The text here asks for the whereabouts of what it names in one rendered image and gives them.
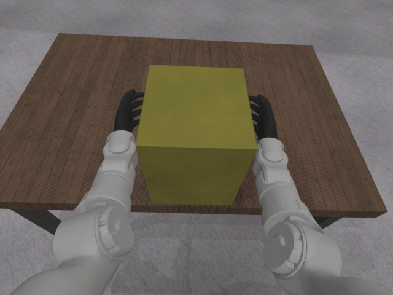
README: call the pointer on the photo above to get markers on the table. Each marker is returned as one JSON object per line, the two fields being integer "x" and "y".
{"x": 51, "y": 145}

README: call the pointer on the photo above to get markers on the robot right upper arm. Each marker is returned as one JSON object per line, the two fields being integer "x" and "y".
{"x": 307, "y": 262}

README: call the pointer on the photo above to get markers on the robot left upper arm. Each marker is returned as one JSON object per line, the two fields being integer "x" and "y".
{"x": 89, "y": 248}

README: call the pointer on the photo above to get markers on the carton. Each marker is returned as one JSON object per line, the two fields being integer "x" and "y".
{"x": 196, "y": 138}

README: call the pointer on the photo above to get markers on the robot right hand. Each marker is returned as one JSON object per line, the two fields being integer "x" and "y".
{"x": 266, "y": 125}

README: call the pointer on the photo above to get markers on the robot right forearm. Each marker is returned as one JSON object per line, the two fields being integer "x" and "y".
{"x": 276, "y": 190}

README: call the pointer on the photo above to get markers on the robot left hand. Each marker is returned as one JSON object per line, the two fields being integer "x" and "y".
{"x": 125, "y": 115}

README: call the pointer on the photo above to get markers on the robot left forearm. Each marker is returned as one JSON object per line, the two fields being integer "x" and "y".
{"x": 114, "y": 181}

